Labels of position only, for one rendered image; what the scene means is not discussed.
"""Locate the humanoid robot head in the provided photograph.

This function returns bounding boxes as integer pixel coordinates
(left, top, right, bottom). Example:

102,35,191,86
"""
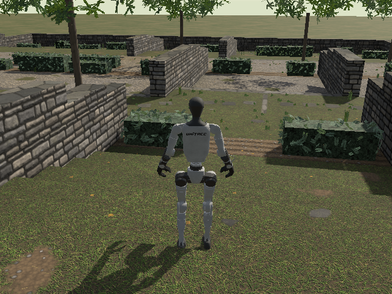
186,97,207,126

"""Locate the humanoid robot torso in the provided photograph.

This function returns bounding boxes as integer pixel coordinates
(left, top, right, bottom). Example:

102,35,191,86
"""
182,121,211,184

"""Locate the right robot upper arm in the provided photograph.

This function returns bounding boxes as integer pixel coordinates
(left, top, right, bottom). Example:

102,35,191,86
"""
209,124,226,157

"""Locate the robot left forearm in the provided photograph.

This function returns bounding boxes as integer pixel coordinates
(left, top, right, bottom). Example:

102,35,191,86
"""
159,147,171,168

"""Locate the left robot upper arm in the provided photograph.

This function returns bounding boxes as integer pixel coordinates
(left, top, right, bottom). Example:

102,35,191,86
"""
165,123,184,156

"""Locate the right robot hand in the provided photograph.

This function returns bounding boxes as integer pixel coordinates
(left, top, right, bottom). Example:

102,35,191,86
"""
220,166,234,178

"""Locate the left robot hand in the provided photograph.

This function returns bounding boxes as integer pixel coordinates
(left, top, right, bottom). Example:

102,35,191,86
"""
157,166,171,177

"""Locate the robot right forearm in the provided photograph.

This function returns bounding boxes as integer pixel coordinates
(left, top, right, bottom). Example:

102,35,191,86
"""
221,148,233,168

